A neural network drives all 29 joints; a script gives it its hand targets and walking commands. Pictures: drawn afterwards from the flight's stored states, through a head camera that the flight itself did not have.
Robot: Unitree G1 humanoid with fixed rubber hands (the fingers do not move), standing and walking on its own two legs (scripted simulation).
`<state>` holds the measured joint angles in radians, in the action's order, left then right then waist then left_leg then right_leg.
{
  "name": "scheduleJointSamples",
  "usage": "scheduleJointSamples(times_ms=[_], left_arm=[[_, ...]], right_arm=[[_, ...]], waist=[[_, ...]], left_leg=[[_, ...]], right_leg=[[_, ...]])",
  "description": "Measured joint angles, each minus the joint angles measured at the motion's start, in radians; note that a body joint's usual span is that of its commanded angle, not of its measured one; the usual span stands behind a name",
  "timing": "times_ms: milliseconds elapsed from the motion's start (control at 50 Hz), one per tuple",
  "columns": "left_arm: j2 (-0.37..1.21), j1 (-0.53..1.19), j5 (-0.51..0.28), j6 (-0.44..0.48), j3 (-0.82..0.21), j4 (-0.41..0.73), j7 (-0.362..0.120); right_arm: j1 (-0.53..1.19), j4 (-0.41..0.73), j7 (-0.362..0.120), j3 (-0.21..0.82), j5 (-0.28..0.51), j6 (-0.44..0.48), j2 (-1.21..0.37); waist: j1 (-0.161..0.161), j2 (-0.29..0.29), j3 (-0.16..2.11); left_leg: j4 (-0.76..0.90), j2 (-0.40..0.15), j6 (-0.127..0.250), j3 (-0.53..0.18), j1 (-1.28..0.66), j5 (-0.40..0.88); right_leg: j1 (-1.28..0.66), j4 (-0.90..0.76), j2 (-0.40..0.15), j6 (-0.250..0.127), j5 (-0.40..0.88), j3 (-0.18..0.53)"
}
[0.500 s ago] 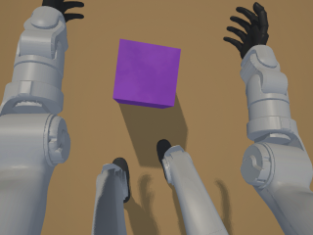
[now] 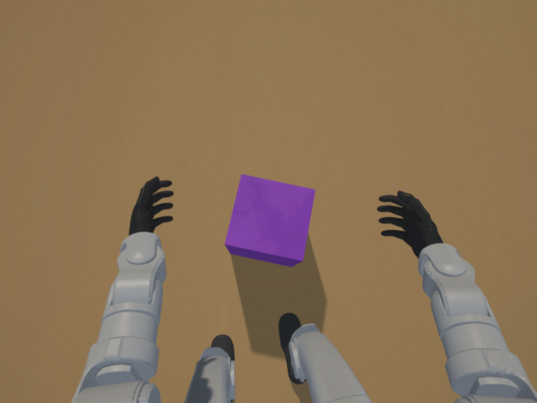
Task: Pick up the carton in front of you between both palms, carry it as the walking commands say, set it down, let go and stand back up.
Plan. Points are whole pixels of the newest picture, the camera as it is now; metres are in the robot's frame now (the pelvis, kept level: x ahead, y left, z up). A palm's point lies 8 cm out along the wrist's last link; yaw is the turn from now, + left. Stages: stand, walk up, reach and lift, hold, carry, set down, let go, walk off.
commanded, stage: let go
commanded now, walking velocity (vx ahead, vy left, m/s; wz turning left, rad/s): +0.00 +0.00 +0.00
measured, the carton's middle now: (268, 224) +0.46 -0.08 -0.60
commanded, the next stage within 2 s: stand in 1.02 s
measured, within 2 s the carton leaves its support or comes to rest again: neither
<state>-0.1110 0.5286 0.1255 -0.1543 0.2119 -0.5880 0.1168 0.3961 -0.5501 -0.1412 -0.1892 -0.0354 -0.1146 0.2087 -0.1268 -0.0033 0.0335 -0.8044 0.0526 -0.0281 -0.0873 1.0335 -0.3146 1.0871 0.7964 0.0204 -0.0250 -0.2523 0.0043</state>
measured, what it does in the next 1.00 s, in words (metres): rises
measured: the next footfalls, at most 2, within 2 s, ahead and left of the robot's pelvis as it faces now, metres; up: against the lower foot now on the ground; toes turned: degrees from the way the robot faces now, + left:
none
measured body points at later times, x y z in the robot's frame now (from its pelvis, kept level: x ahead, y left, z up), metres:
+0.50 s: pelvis +0.05 +0.03 +0.05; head +0.11 +0.03 +0.50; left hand +0.27 +0.24 -0.04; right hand +0.21 -0.22 -0.02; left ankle +0.02 +0.13 -0.69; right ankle +0.04 -0.10 -0.69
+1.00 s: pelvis +0.05 +0.02 +0.05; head +0.05 +0.02 +0.50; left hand +0.23 +0.24 -0.02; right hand +0.21 -0.23 -0.02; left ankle +0.02 +0.13 -0.69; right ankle +0.05 -0.10 -0.69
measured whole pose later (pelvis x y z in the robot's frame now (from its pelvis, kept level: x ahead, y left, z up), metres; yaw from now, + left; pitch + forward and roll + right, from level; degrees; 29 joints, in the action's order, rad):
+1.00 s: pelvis +0.05 +0.02 +0.05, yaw -3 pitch -4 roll +0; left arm -0.21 -0.22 -0.01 -0.10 0.02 -0.47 -0.02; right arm -0.22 -0.37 -0.02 -0.03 -0.02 -0.23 0.24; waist -0.01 0.01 -0.08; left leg -0.49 0.03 0.01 -0.04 0.08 -0.33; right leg 0.15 0.49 0.03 0.00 -0.26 0.06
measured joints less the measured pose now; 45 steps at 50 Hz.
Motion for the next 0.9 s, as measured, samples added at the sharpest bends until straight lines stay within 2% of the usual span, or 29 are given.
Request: scheduleJointSamples(times_ms=[240, 380, 560, 640, 740, 900], left_arm=[[-0.037, -0.349, -0.043, 0.116, -0.065, 0.003, -0.062], [-0.057, -0.537, -0.065, 0.139, -0.105, 0.046, -0.088], [-0.085, -0.704, -0.106, 0.108, -0.155, 0.113, -0.134], [-0.099, -0.749, -0.125, 0.084, -0.172, 0.14, -0.154], [-0.105, -0.769, -0.134, 0.056, -0.182, 0.159, -0.171], [-0.098, -0.762, -0.142, 0.065, -0.193, 0.126, -0.138]], right_arm=[[-0.406, 0.118, 0.047, 0.137, 0.066, 0.076, -0.02], [-0.578, 0.156, 0.06, 0.175, 0.08, 0.088, -0.012], [-0.617, 0.122, 0.059, 0.16, 0.054, 0.059, 0.008], [-0.614, 0.115, 0.064, 0.15, 0.032, 0.037, 0.007], [-0.611, 0.116, 0.065, 0.142, 0.015, 0.009, 0.004], [-0.61, 0.17, 0.106, 0.159, 0.014, -0.085, 0.027]], waist=[[0.009, -0.028, -0.006], [0.039, -0.034, -0.039], [0.103, 0.006, -0.07], [0.122, 0.022, -0.083], [0.13, 0.029, -0.107], [0.124, 0.019, -0.104]], left_leg=[[0.161, -0.025, 0.01, 0.022, -0.384, -0.013], [0.263, -0.028, 0.029, 0.026, -0.614, 0.0], [0.342, -0.014, 0.058, 0.042, -0.827, 0.008], [0.361, -0.007, 0.066, 0.046, -0.89, 0.011], [0.365, -0.005, 0.069, 0.048, -0.94, 0.009], [0.321, -0.017, 0.056, 0.053, -0.943, -0.014]], right_leg=[[-0.369, -0.145, 0.02, 0.001, -0.011, 0.027], [-0.608, -0.266, 0.018, 0.015, 0.008, 0.036], [-0.826, -0.36, 0.0, 0.041, 0.024, 0.055], [-0.886, -0.374, -0.008, 0.048, 0.023, 0.058], [-0.934, -0.373, -0.011, 0.049, 0.019, 0.058], [-0.93, -0.317, 0.003, 0.036, -0.007, 0.058]])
